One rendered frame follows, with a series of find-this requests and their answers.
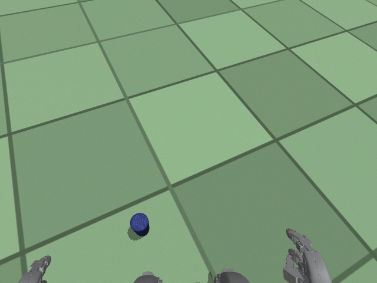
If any left robot hand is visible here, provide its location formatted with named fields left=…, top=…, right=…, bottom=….
left=19, top=255, right=51, bottom=283

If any cup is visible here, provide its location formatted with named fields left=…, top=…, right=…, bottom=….
left=130, top=213, right=150, bottom=236

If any right robot hand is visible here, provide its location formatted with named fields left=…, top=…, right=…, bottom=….
left=283, top=228, right=332, bottom=283

